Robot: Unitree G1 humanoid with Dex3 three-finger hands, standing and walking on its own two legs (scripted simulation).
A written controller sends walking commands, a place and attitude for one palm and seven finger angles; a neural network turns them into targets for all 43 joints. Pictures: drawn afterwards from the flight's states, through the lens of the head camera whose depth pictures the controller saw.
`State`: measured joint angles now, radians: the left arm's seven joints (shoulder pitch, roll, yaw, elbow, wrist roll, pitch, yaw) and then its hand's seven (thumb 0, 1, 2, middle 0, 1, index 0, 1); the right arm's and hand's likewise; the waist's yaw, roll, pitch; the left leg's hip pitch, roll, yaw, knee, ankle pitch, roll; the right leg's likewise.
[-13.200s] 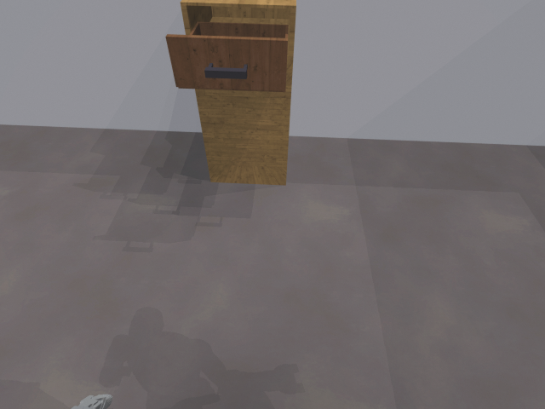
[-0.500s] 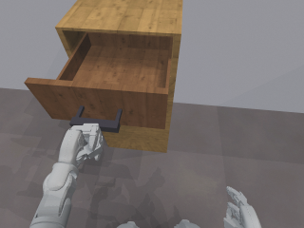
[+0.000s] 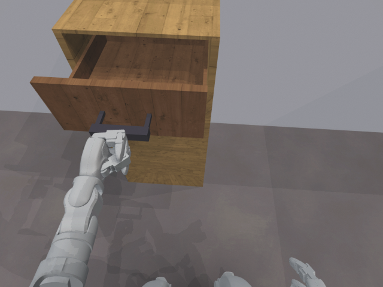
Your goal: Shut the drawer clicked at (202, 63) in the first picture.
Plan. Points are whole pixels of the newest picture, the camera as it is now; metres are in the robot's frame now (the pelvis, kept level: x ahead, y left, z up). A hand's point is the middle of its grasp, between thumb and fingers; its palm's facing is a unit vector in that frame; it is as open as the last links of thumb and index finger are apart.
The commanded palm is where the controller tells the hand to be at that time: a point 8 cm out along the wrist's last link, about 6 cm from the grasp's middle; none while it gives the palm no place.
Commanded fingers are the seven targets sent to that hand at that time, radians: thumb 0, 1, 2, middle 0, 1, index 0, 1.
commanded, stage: push the drawer shut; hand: left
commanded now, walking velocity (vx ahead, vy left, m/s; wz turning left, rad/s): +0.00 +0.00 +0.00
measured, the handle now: (122, 124) +0.45 +0.16 +0.06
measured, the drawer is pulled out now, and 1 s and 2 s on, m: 0.18 0.06 0.00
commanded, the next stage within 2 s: pull the fist back off the drawer in 1.92 s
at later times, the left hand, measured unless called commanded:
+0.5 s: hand (134, 134) +0.42 +0.13 +0.06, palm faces -0.06 -1.00 -0.05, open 3.1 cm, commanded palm +0.41 +0.19 +0.06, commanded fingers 0.00 0.90 0.90 -1.40 -1.60 -1.40 -1.60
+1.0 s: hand (138, 111) +0.49 +0.13 +0.06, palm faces -0.07 -1.00 -0.03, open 3.1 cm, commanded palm +0.48 +0.19 +0.06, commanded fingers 0.00 0.90 0.90 -1.40 -1.60 -1.40 -1.60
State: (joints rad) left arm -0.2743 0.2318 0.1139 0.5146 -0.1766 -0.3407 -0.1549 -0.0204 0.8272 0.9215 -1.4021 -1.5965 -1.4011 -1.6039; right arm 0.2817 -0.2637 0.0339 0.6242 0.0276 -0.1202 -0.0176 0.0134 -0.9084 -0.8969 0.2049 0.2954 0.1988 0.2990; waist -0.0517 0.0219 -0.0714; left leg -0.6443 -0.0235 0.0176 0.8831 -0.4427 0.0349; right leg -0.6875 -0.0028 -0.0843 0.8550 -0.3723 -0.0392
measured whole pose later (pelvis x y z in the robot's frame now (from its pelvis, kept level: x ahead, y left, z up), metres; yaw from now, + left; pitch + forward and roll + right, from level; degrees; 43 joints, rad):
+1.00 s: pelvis -0.01 +0.00 -0.02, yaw -2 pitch +19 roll -1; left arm -0.85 0.41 0.32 1.14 -0.10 -0.42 -0.20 0.00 0.81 0.91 -1.40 -1.60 -1.40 -1.60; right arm 0.38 -0.28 0.04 0.65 0.00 -0.02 0.00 0.01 -0.91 -0.90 0.20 0.30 0.20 0.30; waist -0.16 0.02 -0.09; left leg -0.84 0.01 0.03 0.97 -0.46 0.03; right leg -0.88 0.02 -0.07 0.91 -0.36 -0.05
